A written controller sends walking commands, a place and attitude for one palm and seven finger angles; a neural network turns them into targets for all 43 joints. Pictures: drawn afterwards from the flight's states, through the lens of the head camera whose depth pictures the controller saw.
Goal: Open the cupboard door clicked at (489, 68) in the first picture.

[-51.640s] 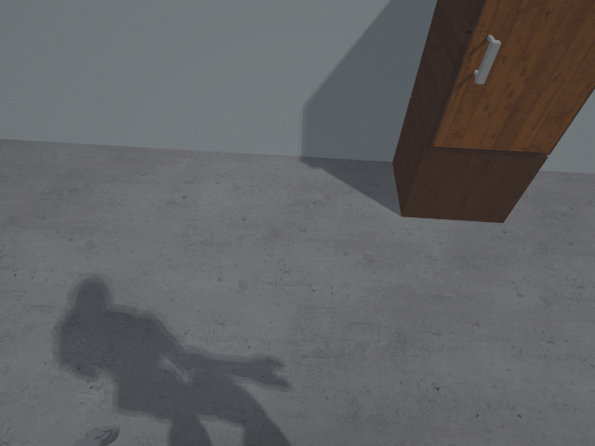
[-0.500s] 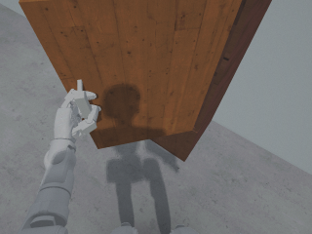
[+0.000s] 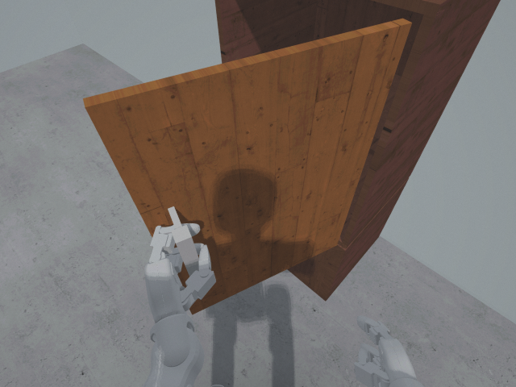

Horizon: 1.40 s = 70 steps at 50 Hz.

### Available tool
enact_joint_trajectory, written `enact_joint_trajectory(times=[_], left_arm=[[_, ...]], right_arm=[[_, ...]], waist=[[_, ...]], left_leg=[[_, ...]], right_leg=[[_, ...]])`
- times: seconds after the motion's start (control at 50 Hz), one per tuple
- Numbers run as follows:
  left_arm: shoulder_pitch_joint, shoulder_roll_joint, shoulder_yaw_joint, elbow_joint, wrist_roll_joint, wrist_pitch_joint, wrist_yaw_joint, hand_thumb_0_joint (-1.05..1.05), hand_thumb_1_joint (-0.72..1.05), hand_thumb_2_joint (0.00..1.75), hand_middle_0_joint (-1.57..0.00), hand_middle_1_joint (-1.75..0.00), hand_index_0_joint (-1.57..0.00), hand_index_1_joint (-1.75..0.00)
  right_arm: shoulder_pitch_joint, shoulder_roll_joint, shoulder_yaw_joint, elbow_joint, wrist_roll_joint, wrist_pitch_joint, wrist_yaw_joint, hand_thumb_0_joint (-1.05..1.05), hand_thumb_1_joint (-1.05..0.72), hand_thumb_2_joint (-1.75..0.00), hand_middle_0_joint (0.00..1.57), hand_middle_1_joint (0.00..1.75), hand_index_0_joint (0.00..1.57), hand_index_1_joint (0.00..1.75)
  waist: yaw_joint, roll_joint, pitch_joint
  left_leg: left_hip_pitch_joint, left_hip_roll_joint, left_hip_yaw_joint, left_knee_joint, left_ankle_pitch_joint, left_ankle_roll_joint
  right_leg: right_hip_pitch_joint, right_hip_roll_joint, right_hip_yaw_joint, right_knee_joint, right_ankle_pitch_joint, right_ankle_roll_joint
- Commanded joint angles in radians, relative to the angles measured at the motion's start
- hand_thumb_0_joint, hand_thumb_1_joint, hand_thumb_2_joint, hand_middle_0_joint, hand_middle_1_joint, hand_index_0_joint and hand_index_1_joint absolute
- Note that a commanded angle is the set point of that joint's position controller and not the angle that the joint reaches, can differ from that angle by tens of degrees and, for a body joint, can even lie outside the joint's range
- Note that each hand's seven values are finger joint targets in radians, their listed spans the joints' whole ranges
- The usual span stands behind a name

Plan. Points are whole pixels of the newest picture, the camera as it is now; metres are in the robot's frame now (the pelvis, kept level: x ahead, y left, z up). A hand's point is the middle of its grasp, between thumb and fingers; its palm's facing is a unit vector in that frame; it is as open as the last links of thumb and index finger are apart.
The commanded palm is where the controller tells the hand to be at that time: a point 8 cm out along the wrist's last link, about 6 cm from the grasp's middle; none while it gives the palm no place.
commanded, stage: pull the door open along its arc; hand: left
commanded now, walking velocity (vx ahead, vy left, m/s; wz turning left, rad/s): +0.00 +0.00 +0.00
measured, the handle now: (185, 244) +0.32 +0.14 +0.05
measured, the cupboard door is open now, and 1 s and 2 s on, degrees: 70 74 78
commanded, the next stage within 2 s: open thumb and fingers to let go in 0.08 s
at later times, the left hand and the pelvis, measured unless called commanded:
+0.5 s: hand (221, 290) +0.25 +0.07 +0.05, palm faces +0.38 -0.93 -0.01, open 8.4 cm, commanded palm +0.21 +0.12 +0.05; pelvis -0.01 -0.02 -0.01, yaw +2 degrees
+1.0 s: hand (216, 287) +0.26 +0.08 +0.05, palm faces +0.30 -0.95 -0.02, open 15.0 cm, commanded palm +0.21 +0.12 +0.05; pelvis -0.01 +0.01 -0.01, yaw +1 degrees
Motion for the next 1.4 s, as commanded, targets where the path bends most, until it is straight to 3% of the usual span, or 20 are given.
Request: enact_joint_trajectory(times=[0.0, 0.12, 0.16, 0.22, 0.28, 0.4, 0.56, 0.6, 0.7, 0.82, 0.96, 1.08, 1.1, 1.12, 1.14, 1.16, 1.2, 1.26, 1.3, 1.38], left_arm=[[0.022, 0.002, -0.002, -0.239, 0.015, -0.062, 0.013, 0.0, 0.9, 0.9, -0.4, -1.35, -0.4, -1.35], [0.082, -0.08, -0.131, -0.306, 0.049, -0.082, 0.004, 0.0, 0.9, 0.9, -0.4, -1.35, -0.4, -1.35], [-0.061, -0.029, -0.1, -0.31, 0.061, -0.091, 0.023, 0.0, 0.9, 0.9, -0.4, -1.35, -0.4, -1.35], [-0.033, -0.02, -0.073, -0.272, 0.05, -0.102, 0.028, 0.0, 0.69, 0.81, -0.38, -1.33, -0.38, -1.33], [0.001, -0.017, -0.062, -0.28, 0.036, -0.102, 0.016, 0.0, 0.48, 0.72, -0.37, -1.3, -0.37, -1.3], [-0.028, -0.031, -0.082, -0.285, 0.031, -0.103, 0.009, 0.0, 0.06, 0.54, -0.34, -1.26, -0.34, -1.26], [-0.055, -0.032, -0.081, -0.273, 0.038, -0.1, 0.022, 0.0, -0.5, 0.3, -0.3, -1.2, -0.3, -1.2], [-0.046, -0.041, -0.089, -0.276, 0.036, -0.094, 0.022, 0.0, -0.5, 0.3, -0.3, -1.2, -0.3, -1.2], [-0.103, -0.059, -0.116, -0.267, 0.049, -0.084, 0.033, 0.0, -0.5, 0.3, -0.26, -0.95, -0.26, -0.95], [-0.087, -0.093, -0.148, -0.286, 0.058, -0.067, 0.05, 0.0, -0.5, 0.3, -0.21, -0.65, -0.21, -0.65], [-0.105, -0.116, -0.156, -0.269, 0.051, -0.038, 0.072, 0.0, -0.5, 0.3, -0.15, -0.3, -0.15, -0.3], [-0.108, -0.125, -0.155, -0.273, 0.049, -0.021, 0.076, 0.0, -0.5, 0.3, -0.15, -0.3, -0.15, -0.3], [-0.14, 0.007, -0.341, -0.287, 0.146, -0.065, -0.12, 0.0, -0.5, 0.3, -0.15, -0.3, -0.15, -0.3], [-0.165, 0.057, -0.27, -0.334, 0.108, -0.103, -0.23, 0.0, -0.5, 0.3, -0.15, -0.3, -0.15, -0.3], [-0.183, 0.081, -0.278, -0.37, 0.086, -0.124, -0.312, 0.0, -0.5, 0.3, -0.15, -0.3, -0.15, -0.3], [-0.17, 0.092, -0.27, -0.401, 0.054, -0.138, -0.387, 0.0, -0.5, 0.3, -0.15, -0.3, -0.15, -0.3], [-0.116, 0.078, -0.257, -0.385, -0.03, -0.132, -0.49, 0.0, -0.5, 0.3, -0.15, -0.3, -0.15, -0.3], [-0.068, 0.047, -0.205, -0.393, -0.125, -0.102, -0.487, 0.0, -0.5, 0.3, -0.15, -0.3, -0.15, -0.3], [-0.035, 0.055, -0.175, -0.408, -0.118, -0.088, -0.438, 0.0, -0.5, 0.3, -0.15, -0.3, -0.15, -0.3], [0.046, 0.077, -0.163, -0.441, -0.048, -0.087, -0.351, 0.0, -0.5, 0.3, -0.15, -0.3, -0.15, -0.3]], right_arm=[[-0.044, -0.104, -0.051, -0.145, -0.003, -0.054, -0.008, 0.0, -0.9, -0.9, 0.2, 0.3, 0.2, 0.3], [-0.039, -0.106, -0.054, -0.157, -0.007, -0.108, 0.002, 0.0, -0.9, -0.9, 0.2, 0.3, 0.2, 0.3], [-0.038, -0.112, -0.057, -0.136, -0.008, -0.116, -0.005, 0.0, -0.9, -0.9, 0.2, 0.3, 0.2, 0.3], [-0.042, -0.108, -0.06, -0.124, -0.006, -0.128, -0.014, 0.0, -0.9, -0.9, 0.2, 0.3, 0.2, 0.3], [-0.032, -0.109, -0.067, -0.123, -0.001, -0.132, -0.016, 0.0, -0.9, -0.9, 0.2, 0.3, 0.2, 0.3], [-0.033, -0.112, -0.063, -0.127, 0.0, -0.139, -0.014, 0.0, -0.9, -0.9, 0.2, 0.3, 0.2, 0.3], [-0.041, -0.111, -0.06, -0.133, -0.003, -0.143, -0.013, 0.0, -0.9, -0.9, 0.2, 0.3, 0.2, 0.3], [-0.037, -0.112, -0.058, -0.14, -0.002, -0.142, -0.012, 0.0, -0.9, -0.9, 0.2, 0.3, 0.2, 0.3], [-0.044, -0.115, -0.055, -0.142, -0.001, -0.14, -0.012, 0.0, -0.9, -0.9, 0.2, 0.3, 0.2, 0.3], [-0.035, -0.116, -0.054, -0.158, -0.001, -0.142, -0.005, 0.0, -0.9, -0.9, 0.2, 0.3, 0.2, 0.3], [-0.049, -0.115, -0.05, -0.161, 0.0, -0.144, -0.002, 0.0, -0.9, -0.9, 0.2, 0.3, 0.2, 0.3], [-0.055, -0.114, -0.047, -0.161, 0.001, -0.141, 0.002, 0.0, -0.9, -0.9, 0.2, 0.3, 0.2, 0.3], [0.006, -0.16, -0.045, -0.132, 0.009, -0.142, 0.013, 0.0, -0.9, -0.9, 0.2, 0.3, 0.2, 0.3], [0.017, -0.149, -0.056, -0.153, 0.015, -0.141, 0.008, 0.0, -0.9, -0.9, 0.2, 0.3, 0.2, 0.3], [0.016, -0.154, -0.058, -0.163, 0.019, -0.144, 0.004, 0.0, -0.9, -0.9, 0.2, 0.3, 0.2, 0.3], [0.022, -0.15, -0.058, -0.179, 0.027, -0.151, 0.001, 0.0, -0.9, -0.9, 0.2, 0.3, 0.2, 0.3], [0.02, -0.149, -0.052, -0.205, 0.047, -0.165, -0.008, 0.0, -0.9, -0.9, 0.2, 0.3, 0.2, 0.3], [0.008, -0.153, -0.048, -0.233, 0.062, -0.183, -0.018, 0.0, -0.9, -0.9, 0.2, 0.3, 0.2, 0.3], [0.002, -0.156, -0.049, -0.245, 0.062, -0.184, -0.017, 0.0, -0.9, -0.9, 0.2, 0.3, 0.2, 0.3], [0.017, -0.152, -0.053, -0.263, 0.051, -0.181, 0.0, 0.0, -0.9, -0.9, 0.2, 0.3, 0.2, 0.3]], waist=[[-0.004, -0.1, -0.159], [-0.023, -0.129, -0.169], [-0.043, -0.116, -0.158], [-0.028, -0.139, -0.17], [-0.013, -0.142, -0.209], [-0.028, -0.148, -0.169], [-0.023, -0.132, -0.176], [-0.02, -0.126, -0.181], [-0.033, -0.111, -0.165], [-0.021, -0.071, -0.214], [-0.016, -0.082, -0.184], [-0.011, -0.073, -0.177], [-0.108, -0.105, -0.104], [-0.072, -0.069, -0.172], [-0.075, -0.015, -0.213], [-0.066, -0.015, -0.238], [-0.07, -0.034, -0.193], [-0.057, -0.087, -0.151], [-0.043, -0.08, -0.148], [-0.024, -0.052, -0.173]], left_leg=[[0.052, -0.032, -0.042, -0.068, 0.207, 0.017], [0.02, -0.037, -0.057, -0.03, 0.185, 0.02], [-0.005, -0.037, -0.059, -0.005, 0.162, 0.019], [-0.037, -0.043, -0.06, 0.008, 0.131, 0.016], [-0.032, -0.042, -0.059, 0.0, 0.155, 0.014], [-0.016, -0.04, -0.06, -0.003, 0.147, 0.021], [-0.008, -0.039, -0.059, 0.0, 0.137, 0.022], [0.0, -0.038, -0.058, -0.007, 0.14, 0.023], [0.02, -0.034, -0.06, -0.01, 0.127, 0.028], [0.068, -0.03, -0.061, -0.024, 0.178, 0.029], [0.068, -0.028, -0.067, -0.034, 0.165, 0.028], [0.069, -0.028, -0.068, -0.039, 0.159, 0.026], [0.058, -0.027, -0.066, -0.014, 0.178, 0.043], [0.055, -0.028, -0.066, -0.007, 0.19, 0.045], [0.076, -0.028, -0.063, 0.003, 0.206, 0.047], [0.088, -0.029, -0.064, 0.002, 0.209, 0.046], [0.087, -0.026, -0.069, -0.009, 0.169, 0.045], [0.072, -0.021, -0.083, -0.032, 0.096, 0.04], [0.064, -0.021, -0.087, -0.039, 0.07, 0.036], [0.067, -0.018, -0.091, -0.035, 0.098, 0.033]], right_leg=[[0.19, -0.084, 0.181, -0.191, 0.497, 0.097], [0.163, -0.107, 0.205, -0.183, 0.506, 0.11], [0.123, -0.115, 0.226, -0.183, 0.458, 0.11], [0.14, -0.131, 0.264, -0.209, 0.392, 0.115], [0.191, -0.137, 0.27, -0.2, 0.469, 0.12], [0.147, -0.128, 0.242, -0.201, 0.437, 0.119], [0.118, -0.12, 0.23, -0.198, 0.363, 0.11], [0.114, -0.114, 0.21, -0.19, 0.364, 0.106], [0.056, -0.094, 0.17, -0.175, 0.291, 0.094], [0.046, -0.064, 0.108, -0.128, 0.328, 0.075], [0.02, -0.046, 0.081, -0.125, 0.258, 0.064], [0.011, -0.041, 0.073, -0.122, 0.23, 0.059], [-0.037, -0.054, 0.117, -0.108, 0.32, 0.069], [0.002, -0.06, 0.117, -0.091, 0.35, 0.062], [0.017, -0.063, 0.127, -0.077, 0.379, 0.058], [0.027, -0.064, 0.124, -0.074, 0.38, 0.058], [0.006, -0.055, 0.116, -0.094, 0.312, 0.058], [-0.027, -0.039, 0.085, -0.11, 0.171, 0.059], [-0.044, -0.036, 0.074, -0.102, 0.122, 0.058], [-0.058, -0.033, 0.059, -0.055, 0.144, 0.048]])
